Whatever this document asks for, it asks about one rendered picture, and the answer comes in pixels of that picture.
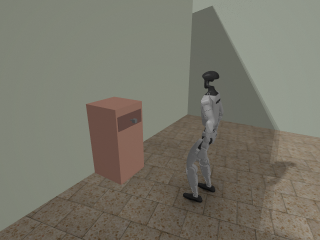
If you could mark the humanoid robot head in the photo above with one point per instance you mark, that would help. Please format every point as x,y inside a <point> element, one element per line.
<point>210,76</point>

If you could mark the cabinet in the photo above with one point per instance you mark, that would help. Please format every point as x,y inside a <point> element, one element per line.
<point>117,156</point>

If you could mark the robot right upper arm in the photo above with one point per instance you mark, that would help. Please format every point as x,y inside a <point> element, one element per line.
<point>221,110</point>

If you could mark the robot right foot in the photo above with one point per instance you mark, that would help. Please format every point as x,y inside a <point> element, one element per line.
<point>205,187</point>

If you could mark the robot right forearm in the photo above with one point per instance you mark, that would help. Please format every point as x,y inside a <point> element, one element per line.
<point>219,119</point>

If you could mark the drawer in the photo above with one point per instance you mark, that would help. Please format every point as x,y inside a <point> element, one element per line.
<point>125,122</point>

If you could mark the robot left forearm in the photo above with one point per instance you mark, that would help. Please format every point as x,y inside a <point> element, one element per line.
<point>208,134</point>

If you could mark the left robot hand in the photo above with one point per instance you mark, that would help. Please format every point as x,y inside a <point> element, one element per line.
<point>202,155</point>

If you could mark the robot left upper arm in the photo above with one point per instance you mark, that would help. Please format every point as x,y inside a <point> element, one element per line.
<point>206,103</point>

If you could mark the handle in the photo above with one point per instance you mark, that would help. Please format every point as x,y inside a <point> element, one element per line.
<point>134,120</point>

